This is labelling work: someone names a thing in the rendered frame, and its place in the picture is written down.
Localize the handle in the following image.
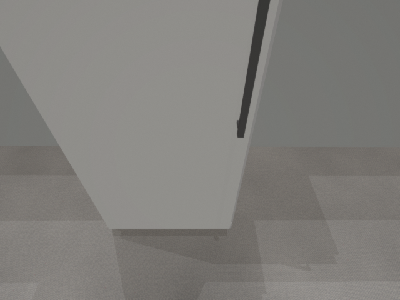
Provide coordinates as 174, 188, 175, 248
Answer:
237, 0, 270, 138

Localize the fridge door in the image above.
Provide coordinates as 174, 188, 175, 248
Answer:
0, 0, 279, 229

